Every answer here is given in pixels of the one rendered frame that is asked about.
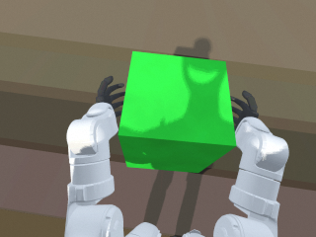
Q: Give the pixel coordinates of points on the carton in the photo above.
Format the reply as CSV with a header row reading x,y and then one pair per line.
x,y
176,113

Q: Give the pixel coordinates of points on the left robot upper arm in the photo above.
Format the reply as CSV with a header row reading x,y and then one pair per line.
x,y
96,220

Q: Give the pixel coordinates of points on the right robot upper arm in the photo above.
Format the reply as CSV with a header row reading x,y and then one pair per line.
x,y
231,225

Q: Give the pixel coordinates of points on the robot left hand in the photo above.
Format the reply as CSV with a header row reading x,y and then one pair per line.
x,y
104,94

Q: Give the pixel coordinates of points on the robot right shin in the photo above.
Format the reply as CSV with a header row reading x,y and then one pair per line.
x,y
195,231

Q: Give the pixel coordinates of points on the left robot forearm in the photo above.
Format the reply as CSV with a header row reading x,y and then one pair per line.
x,y
89,157

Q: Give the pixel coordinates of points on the left robot thigh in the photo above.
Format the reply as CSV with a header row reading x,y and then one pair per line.
x,y
145,229

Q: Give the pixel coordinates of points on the right robot forearm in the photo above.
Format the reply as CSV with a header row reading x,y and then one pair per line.
x,y
263,160

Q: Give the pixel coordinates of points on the robot right hand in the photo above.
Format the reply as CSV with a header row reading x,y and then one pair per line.
x,y
249,111

